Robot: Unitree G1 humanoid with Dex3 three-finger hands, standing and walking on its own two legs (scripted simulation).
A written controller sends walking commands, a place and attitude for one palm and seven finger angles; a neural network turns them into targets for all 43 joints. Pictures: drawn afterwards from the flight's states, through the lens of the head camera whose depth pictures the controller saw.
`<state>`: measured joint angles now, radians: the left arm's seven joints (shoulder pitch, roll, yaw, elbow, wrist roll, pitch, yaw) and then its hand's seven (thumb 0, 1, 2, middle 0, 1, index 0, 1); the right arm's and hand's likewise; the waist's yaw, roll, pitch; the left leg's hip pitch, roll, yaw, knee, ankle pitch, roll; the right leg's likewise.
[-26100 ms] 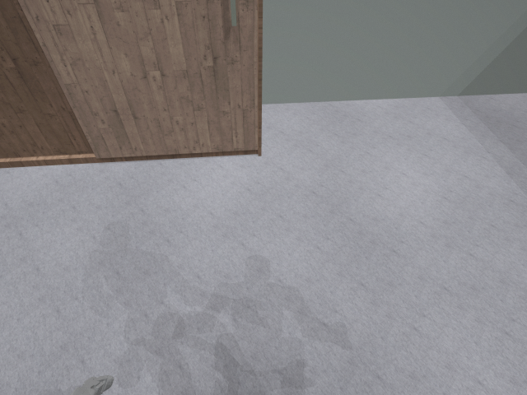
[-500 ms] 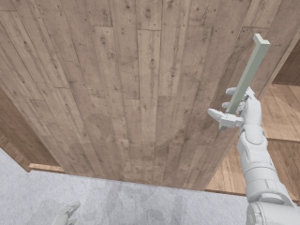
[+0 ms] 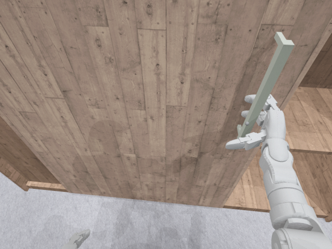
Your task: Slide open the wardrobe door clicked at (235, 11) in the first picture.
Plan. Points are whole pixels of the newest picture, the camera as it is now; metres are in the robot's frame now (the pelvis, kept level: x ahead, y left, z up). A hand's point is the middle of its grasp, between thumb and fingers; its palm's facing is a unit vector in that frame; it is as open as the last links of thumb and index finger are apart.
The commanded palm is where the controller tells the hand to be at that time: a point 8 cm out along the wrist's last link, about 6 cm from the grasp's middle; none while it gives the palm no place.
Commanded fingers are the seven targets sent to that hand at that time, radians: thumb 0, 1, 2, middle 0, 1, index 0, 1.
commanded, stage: slip the hand off the handle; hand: right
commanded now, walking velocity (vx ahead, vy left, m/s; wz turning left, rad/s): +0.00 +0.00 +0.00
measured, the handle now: (256, 97) +0.45 -0.18 +0.15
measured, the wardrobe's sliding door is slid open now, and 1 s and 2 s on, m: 0.60 0.60 0.60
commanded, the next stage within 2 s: draw the hand back to the body in 1.38 s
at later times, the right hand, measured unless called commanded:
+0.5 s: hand (278, 129) +0.40 -0.24 +0.09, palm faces +0.19 +0.97 -0.11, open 14.7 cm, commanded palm +0.37 -0.28 +0.11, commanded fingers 0.00 0.55 -0.20 0.25 1.15 0.25 1.15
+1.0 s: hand (284, 161) +0.31 -0.22 +0.10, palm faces +0.20 +0.97 -0.11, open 14.7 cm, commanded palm +0.27 -0.27 +0.11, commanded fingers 0.00 0.55 -0.20 0.25 1.15 0.25 1.15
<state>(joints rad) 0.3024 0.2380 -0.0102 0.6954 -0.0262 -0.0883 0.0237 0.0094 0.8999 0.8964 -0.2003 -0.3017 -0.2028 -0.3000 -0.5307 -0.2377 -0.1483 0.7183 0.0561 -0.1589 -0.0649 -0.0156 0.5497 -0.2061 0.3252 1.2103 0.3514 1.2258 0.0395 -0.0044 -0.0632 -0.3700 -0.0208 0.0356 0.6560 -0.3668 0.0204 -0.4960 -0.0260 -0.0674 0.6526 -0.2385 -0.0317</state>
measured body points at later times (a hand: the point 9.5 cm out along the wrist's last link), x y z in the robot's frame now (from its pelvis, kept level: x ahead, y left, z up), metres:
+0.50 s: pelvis +0.00 +0.00 +0.00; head +0.03 -0.02 +0.45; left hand +0.10 +0.26 -0.10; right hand +0.39 -0.29 +0.10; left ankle -0.02 +0.11 -0.72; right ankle +0.06 -0.10 -0.72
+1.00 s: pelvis +0.00 -0.01 +0.00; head -0.01 +0.00 +0.45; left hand +0.18 +0.22 -0.08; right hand +0.29 -0.27 +0.10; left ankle -0.02 +0.11 -0.72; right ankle +0.06 -0.10 -0.72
